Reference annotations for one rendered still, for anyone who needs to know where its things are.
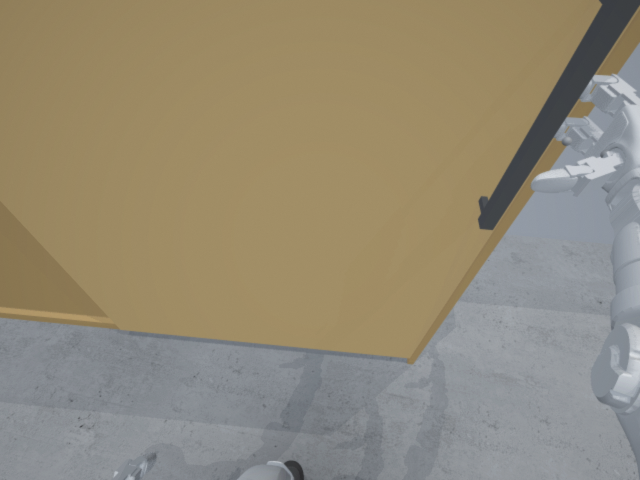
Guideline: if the robot right forearm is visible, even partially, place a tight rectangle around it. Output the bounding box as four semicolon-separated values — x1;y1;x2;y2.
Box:
605;167;640;331

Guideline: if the handle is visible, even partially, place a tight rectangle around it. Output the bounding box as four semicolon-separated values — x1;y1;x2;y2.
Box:
478;0;640;230

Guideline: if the robot right upper arm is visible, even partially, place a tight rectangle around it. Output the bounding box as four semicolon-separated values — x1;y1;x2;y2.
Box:
591;322;640;480

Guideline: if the left robot foot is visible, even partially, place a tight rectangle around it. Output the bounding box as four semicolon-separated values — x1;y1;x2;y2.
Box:
284;460;304;480

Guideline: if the wardrobe door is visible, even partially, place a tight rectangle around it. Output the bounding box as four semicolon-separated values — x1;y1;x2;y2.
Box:
0;201;108;317
0;0;640;358

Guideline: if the robot left shin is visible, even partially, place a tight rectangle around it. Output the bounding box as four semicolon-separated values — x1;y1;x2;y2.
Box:
266;461;293;476

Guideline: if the robot right hand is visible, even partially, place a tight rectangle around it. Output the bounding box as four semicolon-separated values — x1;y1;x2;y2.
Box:
531;74;640;197

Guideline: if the robot left hand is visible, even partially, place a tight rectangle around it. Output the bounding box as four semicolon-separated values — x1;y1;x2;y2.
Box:
112;452;157;480

